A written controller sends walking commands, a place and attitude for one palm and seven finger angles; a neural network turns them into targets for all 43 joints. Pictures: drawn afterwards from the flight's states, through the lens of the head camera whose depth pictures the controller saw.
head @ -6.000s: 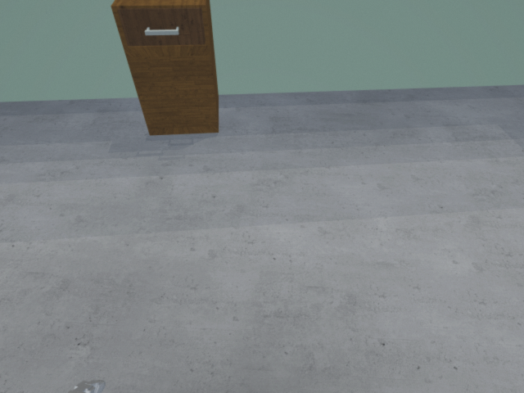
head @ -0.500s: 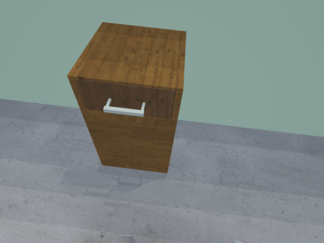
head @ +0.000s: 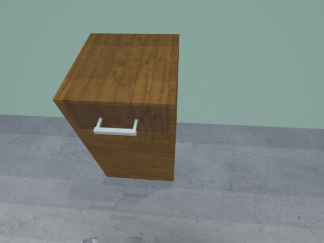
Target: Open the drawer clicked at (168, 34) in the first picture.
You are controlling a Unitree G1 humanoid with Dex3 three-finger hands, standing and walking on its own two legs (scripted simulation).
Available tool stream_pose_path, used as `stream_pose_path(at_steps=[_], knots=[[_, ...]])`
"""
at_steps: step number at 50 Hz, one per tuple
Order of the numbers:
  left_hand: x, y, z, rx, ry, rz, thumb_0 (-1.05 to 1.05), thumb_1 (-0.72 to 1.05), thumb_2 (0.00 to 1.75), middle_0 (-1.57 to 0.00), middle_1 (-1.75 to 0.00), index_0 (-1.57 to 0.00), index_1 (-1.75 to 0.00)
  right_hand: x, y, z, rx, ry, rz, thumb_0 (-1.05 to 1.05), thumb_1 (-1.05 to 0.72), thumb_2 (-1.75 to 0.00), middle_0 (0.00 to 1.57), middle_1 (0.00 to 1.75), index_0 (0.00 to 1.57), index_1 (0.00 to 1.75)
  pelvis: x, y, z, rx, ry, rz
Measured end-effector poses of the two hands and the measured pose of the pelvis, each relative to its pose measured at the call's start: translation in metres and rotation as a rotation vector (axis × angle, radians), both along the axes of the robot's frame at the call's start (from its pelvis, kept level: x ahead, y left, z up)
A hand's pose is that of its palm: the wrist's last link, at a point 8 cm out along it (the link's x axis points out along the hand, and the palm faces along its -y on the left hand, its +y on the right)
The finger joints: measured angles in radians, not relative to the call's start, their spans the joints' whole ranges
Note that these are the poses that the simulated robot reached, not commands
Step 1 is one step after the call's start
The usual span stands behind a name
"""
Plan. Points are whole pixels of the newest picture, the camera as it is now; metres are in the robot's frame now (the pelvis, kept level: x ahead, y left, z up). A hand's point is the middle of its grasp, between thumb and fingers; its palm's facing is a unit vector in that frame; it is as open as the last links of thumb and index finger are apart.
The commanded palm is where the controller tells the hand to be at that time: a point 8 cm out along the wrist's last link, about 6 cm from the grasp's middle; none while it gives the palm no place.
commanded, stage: come to a stop and stand still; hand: left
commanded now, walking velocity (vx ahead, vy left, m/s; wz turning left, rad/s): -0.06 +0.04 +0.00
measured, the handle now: (116, 126) +0.51 +0.21 -0.13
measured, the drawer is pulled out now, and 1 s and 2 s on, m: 0.00 0.00 0.00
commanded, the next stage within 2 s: look again from close up in 1.08 s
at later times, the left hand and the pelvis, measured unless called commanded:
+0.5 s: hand out of the picture -0.02 +0.24 -0.18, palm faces +0.00 -0.97 -0.24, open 7.3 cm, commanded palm none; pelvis -0.03 +0.05 +0.00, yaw -3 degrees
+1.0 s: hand out of the picture -0.06 +0.18 -0.17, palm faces -0.01 -0.99 -0.17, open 7.3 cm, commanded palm none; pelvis -0.05 +0.03 +0.00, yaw -2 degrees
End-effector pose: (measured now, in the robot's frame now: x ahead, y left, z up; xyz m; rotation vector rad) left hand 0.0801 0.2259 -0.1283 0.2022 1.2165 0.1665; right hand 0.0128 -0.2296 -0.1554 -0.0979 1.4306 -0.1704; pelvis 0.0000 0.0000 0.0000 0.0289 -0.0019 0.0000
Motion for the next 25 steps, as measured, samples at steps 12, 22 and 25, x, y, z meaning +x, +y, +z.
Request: stream_pose_path(at_steps=[12,22,25], knots=[[-0.037,0.064,-0.026,-0.025,0.049,0.036,0.0,0.91,0.9,-0.2,-0.3,-0.21,-0.3,0.025,0.032,0.021,-0.093,-0.164,0.07,0.0,-0.91,-0.9,0.2,0.3,0.19,0.3,-0.022,0.044,-0.008,-0.03,-0.007,-0.012],[-0.093,0.072,-0.015,-0.019,0.18,0.039,0.0,0.91,0.9,-0.2,-0.3,-0.2,-0.3,0.003,0.057,0.02,-0.049,-0.149,0.045,0.0,-0.93,-0.9,0.21,0.3,0.2,0.3,-0.029,0.055,0.002,-0.012,0.006,-0.036],[-0.104,0.065,-0.015,-0.008,0.194,0.029,0.0,0.91,0.9,-0.2,-0.3,-0.2,-0.3,-0.009,0.056,0.01,-0.024,-0.135,0.019,0.0,-0.92,-0.9,0.21,0.3,0.2,0.3,-0.032,0.051,-0.002,0.005,0.004,-0.044]])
